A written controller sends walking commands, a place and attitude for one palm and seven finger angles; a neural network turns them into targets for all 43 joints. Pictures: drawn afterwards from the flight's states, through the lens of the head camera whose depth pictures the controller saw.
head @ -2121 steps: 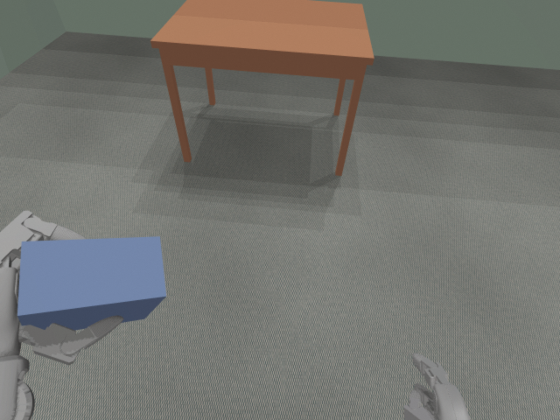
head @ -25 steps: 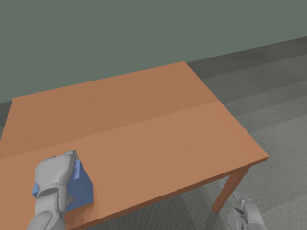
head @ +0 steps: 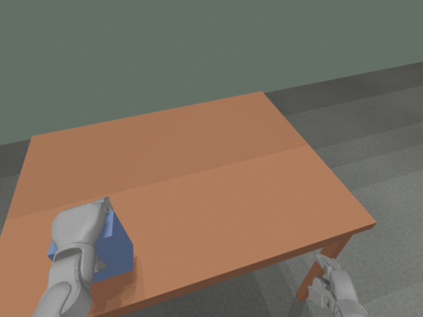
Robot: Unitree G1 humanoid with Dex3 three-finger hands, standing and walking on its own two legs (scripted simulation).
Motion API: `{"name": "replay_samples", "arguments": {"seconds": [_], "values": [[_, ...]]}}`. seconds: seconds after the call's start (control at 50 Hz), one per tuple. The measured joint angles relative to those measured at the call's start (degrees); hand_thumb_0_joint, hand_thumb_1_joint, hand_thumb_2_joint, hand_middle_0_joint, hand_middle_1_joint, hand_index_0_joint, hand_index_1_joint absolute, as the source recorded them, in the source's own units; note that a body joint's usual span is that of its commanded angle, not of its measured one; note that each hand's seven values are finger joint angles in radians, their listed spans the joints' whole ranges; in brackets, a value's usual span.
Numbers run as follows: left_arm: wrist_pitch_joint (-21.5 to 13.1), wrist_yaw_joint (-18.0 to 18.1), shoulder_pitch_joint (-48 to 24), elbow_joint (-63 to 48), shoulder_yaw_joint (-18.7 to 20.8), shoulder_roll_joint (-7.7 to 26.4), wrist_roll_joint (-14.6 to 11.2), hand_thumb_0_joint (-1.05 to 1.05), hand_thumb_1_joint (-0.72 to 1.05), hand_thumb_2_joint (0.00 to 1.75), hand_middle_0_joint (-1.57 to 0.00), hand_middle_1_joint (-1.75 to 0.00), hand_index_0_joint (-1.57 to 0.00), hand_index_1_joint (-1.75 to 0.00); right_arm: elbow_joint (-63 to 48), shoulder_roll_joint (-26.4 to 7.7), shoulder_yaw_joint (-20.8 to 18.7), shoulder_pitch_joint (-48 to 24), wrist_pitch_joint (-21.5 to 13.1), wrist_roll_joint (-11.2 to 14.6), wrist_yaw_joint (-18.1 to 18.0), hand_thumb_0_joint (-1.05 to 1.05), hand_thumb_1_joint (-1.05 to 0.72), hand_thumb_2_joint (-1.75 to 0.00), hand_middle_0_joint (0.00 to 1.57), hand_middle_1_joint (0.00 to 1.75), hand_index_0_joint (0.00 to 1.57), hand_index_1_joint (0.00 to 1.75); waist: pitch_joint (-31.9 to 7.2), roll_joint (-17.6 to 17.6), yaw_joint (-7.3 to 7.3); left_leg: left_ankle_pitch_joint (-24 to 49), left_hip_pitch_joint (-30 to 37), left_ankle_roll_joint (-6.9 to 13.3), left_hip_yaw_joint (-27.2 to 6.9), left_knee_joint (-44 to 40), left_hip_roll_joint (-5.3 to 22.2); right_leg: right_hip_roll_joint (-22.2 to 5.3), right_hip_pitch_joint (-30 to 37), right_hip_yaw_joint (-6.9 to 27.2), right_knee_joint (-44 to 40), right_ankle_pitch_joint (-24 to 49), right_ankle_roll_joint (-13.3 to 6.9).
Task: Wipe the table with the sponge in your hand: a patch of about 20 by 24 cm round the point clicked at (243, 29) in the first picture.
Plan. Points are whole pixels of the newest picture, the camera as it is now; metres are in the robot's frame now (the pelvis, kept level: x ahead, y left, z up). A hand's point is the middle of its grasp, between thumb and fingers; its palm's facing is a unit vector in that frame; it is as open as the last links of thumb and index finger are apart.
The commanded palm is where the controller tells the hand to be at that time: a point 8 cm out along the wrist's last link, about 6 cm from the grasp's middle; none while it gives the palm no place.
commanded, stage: lift the sponge slowly off the table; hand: left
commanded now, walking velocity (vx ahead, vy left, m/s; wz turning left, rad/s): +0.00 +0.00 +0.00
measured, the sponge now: (99, 254) +0.22 +0.28 -0.03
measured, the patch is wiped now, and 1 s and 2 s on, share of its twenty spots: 1.00 1.00 1.00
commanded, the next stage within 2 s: bring the sponge back beside the body in 1.08 s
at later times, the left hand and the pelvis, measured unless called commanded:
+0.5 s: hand (87, 231) +0.23 +0.28 +0.05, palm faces -0.01 -0.14 -0.99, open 10.7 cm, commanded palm +0.20 +0.28 +0.12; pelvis +0.01 +0.00 +0.01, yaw +0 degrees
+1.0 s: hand (87, 220) +0.23 +0.27 +0.09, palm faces +0.04 -0.12 -0.99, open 10.7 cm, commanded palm +0.20 +0.26 +0.15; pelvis +0.00 -0.01 +0.01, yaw +0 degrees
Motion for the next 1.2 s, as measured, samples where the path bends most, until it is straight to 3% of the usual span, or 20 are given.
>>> {"name": "replay_samples", "arguments": {"seconds": [0.86,1.1,1.2], "values": [[5.2,-7.6,1.9,-14.1,-0.2,2.8,-1.9,0.00,-0.55,1.04,-0.68,-1.29,-0.68,-1.29,0.2,-1.4,1.3,-2.0,1.7,-0.1,0.6,0.01,-0.91,-0.90,0.20,0.30,0.19,0.30,2.0,1.7,0.57,2.6,7.4,-0.4,-0.1,-6.6,0.1,0.1,7.0,0.2,-5.8,2.2,-0.3],[8.3,-9.2,-0.3,-13.8,0.0,3.9,-2.0,0.00,-0.55,1.04,-0.68,-1.29,-0.68,-1.29,0.4,-1.6,2.2,-3.0,2.4,0.3,0.7,0.01,-0.91,-0.90,0.20,0.30,0.20,0.30,2.3,1.6,0.65,3.2,7.5,-0.9,-0.4,-7.1,0.4,0.4,6.9,-0.1,-5.8,2.5,-0.8],[7.9,-10.4,-1.4,-12.5,-0.7,3.6,-2.0,0.00,-0.55,1.04,-0.68,-1.29,-0.68,-1.29,0.1,-1.7,2.3,-3.1,1.9,0.2,0.4,0.01,-0.91,-0.90,0.20,0.30,0.20,0.30,2.5,1.7,0.58,3.5,6.9,-1.0,-0.6,-7.0,0.5,0.4,6.5,-0.3,-5.7,2.7,-0.9]]}}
